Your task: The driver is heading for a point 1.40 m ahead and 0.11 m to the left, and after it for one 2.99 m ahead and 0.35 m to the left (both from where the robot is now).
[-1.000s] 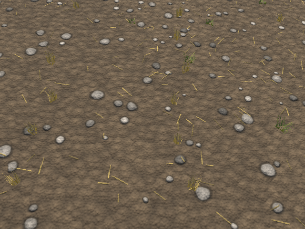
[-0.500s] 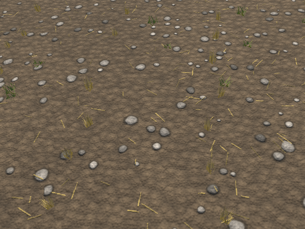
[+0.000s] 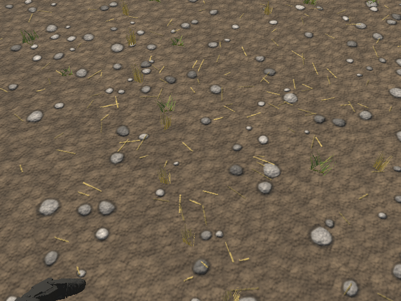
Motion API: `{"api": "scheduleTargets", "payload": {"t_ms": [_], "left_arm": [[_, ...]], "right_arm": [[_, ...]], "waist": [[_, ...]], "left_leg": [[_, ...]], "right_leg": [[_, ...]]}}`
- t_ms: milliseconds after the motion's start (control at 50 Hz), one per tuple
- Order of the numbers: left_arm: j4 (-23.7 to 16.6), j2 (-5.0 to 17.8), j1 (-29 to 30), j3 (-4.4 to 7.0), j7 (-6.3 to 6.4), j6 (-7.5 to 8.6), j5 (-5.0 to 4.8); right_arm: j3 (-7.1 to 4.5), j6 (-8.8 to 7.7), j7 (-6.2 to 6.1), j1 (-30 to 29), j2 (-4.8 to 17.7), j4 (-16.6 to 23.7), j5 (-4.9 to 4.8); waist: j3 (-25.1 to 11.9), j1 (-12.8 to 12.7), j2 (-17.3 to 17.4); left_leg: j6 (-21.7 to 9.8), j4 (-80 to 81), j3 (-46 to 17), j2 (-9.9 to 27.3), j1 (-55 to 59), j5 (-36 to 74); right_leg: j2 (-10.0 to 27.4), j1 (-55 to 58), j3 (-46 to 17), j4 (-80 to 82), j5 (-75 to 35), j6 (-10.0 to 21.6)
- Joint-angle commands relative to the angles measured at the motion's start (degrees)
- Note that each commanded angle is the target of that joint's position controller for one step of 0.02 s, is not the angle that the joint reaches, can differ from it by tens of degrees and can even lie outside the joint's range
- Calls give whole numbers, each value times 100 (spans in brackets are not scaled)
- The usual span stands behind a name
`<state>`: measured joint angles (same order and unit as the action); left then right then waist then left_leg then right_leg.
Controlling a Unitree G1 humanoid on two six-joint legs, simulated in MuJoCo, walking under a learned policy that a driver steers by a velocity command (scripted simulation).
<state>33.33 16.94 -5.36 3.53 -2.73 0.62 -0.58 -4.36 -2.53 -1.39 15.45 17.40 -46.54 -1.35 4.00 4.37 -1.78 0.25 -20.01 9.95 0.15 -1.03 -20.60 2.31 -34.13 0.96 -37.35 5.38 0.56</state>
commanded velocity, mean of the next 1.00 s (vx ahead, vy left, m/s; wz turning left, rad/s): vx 0.13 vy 0.00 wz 0.05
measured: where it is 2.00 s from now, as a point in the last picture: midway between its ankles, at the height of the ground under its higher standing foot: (134, 203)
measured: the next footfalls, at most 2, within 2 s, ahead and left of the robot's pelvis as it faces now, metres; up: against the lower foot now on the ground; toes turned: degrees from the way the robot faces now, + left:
right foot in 0.04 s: +0.19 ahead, -0.10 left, +0.00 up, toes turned -4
left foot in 0.44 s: +0.19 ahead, +0.14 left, +0.00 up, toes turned -10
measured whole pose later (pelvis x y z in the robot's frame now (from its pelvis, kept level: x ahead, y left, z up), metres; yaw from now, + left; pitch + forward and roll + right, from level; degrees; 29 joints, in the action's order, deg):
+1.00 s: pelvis +0.21 +0.06 +0.00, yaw +8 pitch +2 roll -2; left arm 43.0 18.3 -19.9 5.0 0.3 2.8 -1.0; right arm -2.7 -0.3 2.4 7.8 16.9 -34.2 -1.4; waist -0.3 -4.8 0.5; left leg -0.4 -41.9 1.2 4.4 -29.2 -16.2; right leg 4.6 -5.0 8.9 -22.4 18.9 -3.0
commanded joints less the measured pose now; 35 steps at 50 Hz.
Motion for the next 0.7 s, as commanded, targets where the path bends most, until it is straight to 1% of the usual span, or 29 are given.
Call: {"api": "scheduleTargets", "payload": {"t_ms": [20,40,60,80,100,120,140,160,180,200,220,260,300,340,380,420,440,460,480,500,520,540,560,580,620,640,660,680,700], "left_arm": [[-268,748,-792,322,-44,20,22],[-131,1005,-1346,453,45,13,33],[-226,1498,-1557,533,202,-26,16],[-525,1762,-1178,483,201,15,145],[-603,1263,-1059,386,156,20,93],[-565,1089,-783,311,156,43,49],[-512,977,-607,291,173,27,-18],[-529,916,-412,263,208,-5,-31],[-563,960,-262,265,228,-36,46],[-576,988,-166,281,247,-46,105],[-563,1005,-157,293,278,-51,121],[-502,990,-184,287,347,-65,105],[-453,843,-120,226,383,-87,111],[-334,657,-152,136,363,-97,170],[-169,413,-190,20,297,-78,225],[-20,329,-170,-47,246,-51,238],[110,264,-415,-80,241,-24,246],[142,314,-593,-68,269,-2,286],[151,334,-951,-35,282,22,299],[131,407,-616,-10,347,16,282],[73,511,-320,45,396,-10,218],[64,463,-210,61,439,-49,196],[46,448,-232,76,456,-88,199],[36,405,-261,87,454,-99,194],[24,319,-270,111,437,-70,170],[26,249,-340,117,420,-48,173],[22,217,-368,133,396,-23,162],[28,264,-440,169,376,11,135],[84,380,-706,215,371,59,105]], "right_arm": [[-260,-32,-44,-534,1073,451,-140],[-196,-34,-29,-382,894,451,-93],[-31,-33,25,-8,421,599,248],[81,-45,109,401,398,717,311],[-57,-31,165,1,952,626,173],[-43,3,161,-353,945,761,59],[-23,60,95,-397,814,702,115],[-38,131,30,-430,850,702,162],[-37,188,25,-359,826,671,168],[-19,212,12,-260,744,633,188],[5,221,-5,-209,661,603,199],[45,242,-43,-198,560,563,197],[94,278,-37,-214,463,523,169],[128,293,-17,-364,388,570,147],[163,272,35,-426,302,591,154],[172,225,98,-331,245,562,172],[163,213,110,-413,335,629,235],[112,197,93,-571,726,798,293],[35,207,71,-865,1079,840,246],[39,210,92,-898,889,847,230],[74,199,108,-857,744,849,227],[57,189,107,-799,778,844,200],[39,176,105,-740,824,882,164],[9,176,84,-662,860,905,136],[-27,221,36,-527,855,982,95],[-23,252,13,-446,782,1015,79],[-16,283,0,-400,703,1062,62],[-9,300,0,-411,635,1135,51],[1,290,3,-563,571,1262,42]], "waist": [[-831,-747,603],[-1154,-999,290],[-1627,-818,-1049],[-2621,-482,-1599],[-2643,-875,-537],[-1928,-742,-360],[-1429,-570,73],[-1178,-447,0],[-1068,-310,-157],[-1065,-250,-266],[-1114,-241,-317],[-1252,-272,-321],[-1354,-344,-397],[-1288,-457,-535],[-1144,-505,-611],[-904,-371,-552],[-735,-395,-413],[-560,-595,76],[-447,-1012,991],[-407,-807,1285],[-289,-691,1267],[-289,-636,1259],[-282,-597,1309],[-328,-562,1310],[-479,-486,1154],[-688,-488,1045],[-729,-491,870],[-620,-530,563],[-417,-674,154]], "left_leg": [[-576,-1196,-258,1279,-212,5065],[-336,-2299,-104,948,-637,4500],[37,-4187,-35,428,-2164,689],[275,-5887,-964,-501,-3532,-2187],[232,-6050,-1647,-132,-3686,-1586],[166,-5807,-1560,24,-3805,-1101],[193,-5334,-1533,229,-3756,-779],[219,-4881,-1547,330,-3498,-569],[251,-4699,-1454,266,-3075,-393],[304,-4462,-1383,177,-2864,-293],[362,-4200,-1357,124,-2744,-247],[463,-3738,-1365,111,-2664,-91],[494,-3318,-1320,210,-2376,214],[466,-2925,-1275,288,-2031,406],[383,-2372,-1243,324,-1609,476],[205,-1350,-1018,177,-1013,878],[79,-853,-1135,216,-902,1153],[-139,-570,-1842,732,-1074,1925],[-526,-408,-2302,1020,-1500,1760],[-688,-37,-2597,1045,-2146,760],[-621,67,-2663,957,-2323,402],[-562,40,-2693,905,-2329,447],[-560,-6,-2742,884,-2261,595],[-590,-88,-2800,875,-2134,772],[-652,-310,-2874,804,-1957,1167],[-669,-401,-2851,698,-1913,683],[-672,-479,-2802,557,-2044,-175],[-627,-638,-2661,373,-2364,-1208],[-491,-1084,-2349,132,-3028,-1758]], "right_leg": [[-391,1591,264,615,-64,400],[-529,2564,197,1015,-761,625],[774,4039,-1518,812,-3270,1162],[2144,5002,-4201,1237,-3004,2529],[1829,4610,-3697,1559,-2000,2287],[1531,3956,-3048,1631,-1423,1945],[1204,3267,-2613,1718,-949,1620],[1014,2653,-2368,1800,-771,1474],[813,2090,-2175,1898,-802,1415],[710,1835,-2069,1924,-961,1419],[654,1733,-1985,1912,-1116,1439],[657,1767,-1890,1846,-1054,1442],[604,1657,-1715,1807,-564,1350],[595,1462,-1667,1864,142,1278],[615,1319,-1636,1853,868,1189],[501,1121,-1475,1678,1526,935],[334,1111,-1391,1551,1741,657],[24,1148,-1152,1033,1868,333],[-431,1320,-576,809,1664,59],[-442,1906,-341,613,1192,-94],[-415,2072,-322,536,996,-75],[-413,2133,-274,456,917,-31],[-416,2097,-265,440,914,-5],[-412,2045,-255,436,901,17],[-404,2021,-192,422,826,46],[-419,2111,-122,462,1179,56],[-390,2173,-118,538,1702,99],[-224,2228,-304,766,2320,217],[133,2514,-788,1184,2983,449]]}}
